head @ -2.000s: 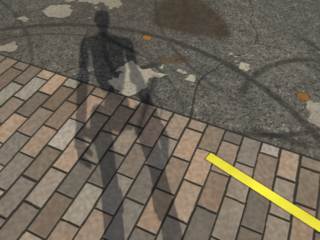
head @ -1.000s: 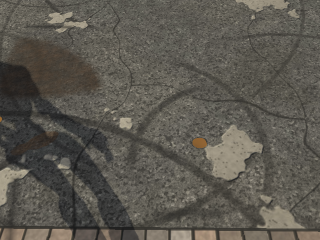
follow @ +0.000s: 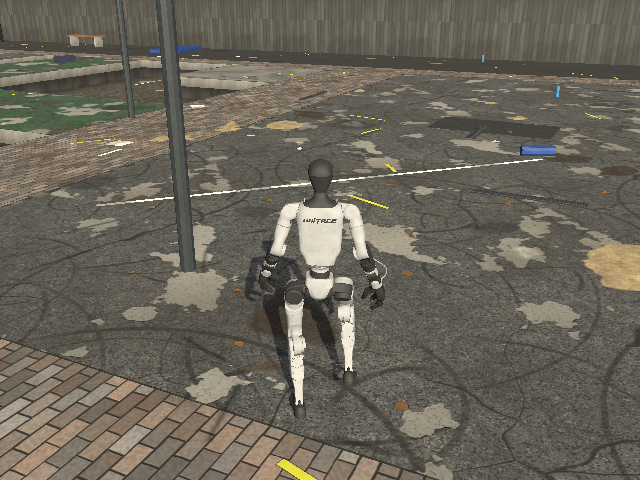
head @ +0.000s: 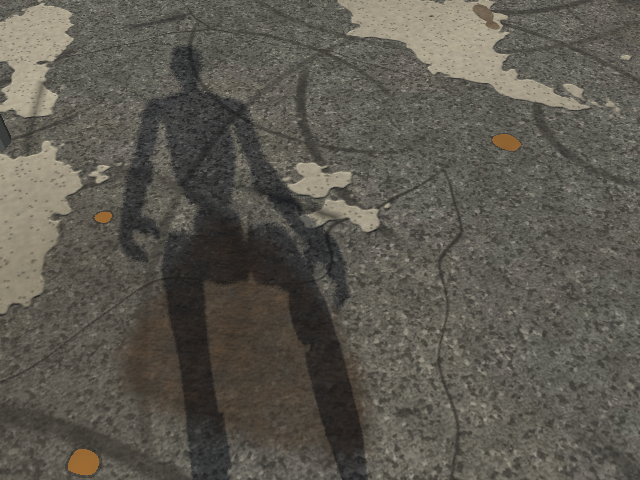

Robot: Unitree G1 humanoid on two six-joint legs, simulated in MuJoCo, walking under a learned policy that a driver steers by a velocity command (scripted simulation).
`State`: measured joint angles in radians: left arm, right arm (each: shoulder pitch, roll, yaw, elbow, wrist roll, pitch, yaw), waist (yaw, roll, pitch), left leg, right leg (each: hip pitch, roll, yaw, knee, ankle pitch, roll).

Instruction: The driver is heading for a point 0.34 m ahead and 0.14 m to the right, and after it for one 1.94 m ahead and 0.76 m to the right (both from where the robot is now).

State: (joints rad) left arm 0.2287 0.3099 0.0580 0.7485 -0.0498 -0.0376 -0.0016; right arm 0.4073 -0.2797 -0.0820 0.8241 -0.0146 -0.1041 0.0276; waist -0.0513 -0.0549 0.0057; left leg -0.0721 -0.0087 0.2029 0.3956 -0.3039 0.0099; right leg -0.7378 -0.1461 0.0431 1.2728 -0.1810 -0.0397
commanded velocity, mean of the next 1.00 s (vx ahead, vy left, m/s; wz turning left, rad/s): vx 1.00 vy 0.00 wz -0.62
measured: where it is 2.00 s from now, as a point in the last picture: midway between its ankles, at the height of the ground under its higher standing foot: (466, 151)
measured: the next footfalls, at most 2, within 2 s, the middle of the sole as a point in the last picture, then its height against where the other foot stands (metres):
right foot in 0.22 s outside the picture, level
left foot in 0.66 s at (359, 349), level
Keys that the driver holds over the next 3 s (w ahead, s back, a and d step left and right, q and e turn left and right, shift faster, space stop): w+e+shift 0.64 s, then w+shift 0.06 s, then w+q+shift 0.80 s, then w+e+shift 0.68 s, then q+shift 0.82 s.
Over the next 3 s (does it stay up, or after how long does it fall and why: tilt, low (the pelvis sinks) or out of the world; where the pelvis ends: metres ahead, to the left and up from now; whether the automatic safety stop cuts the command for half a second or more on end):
stays up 2.17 -0.79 0.00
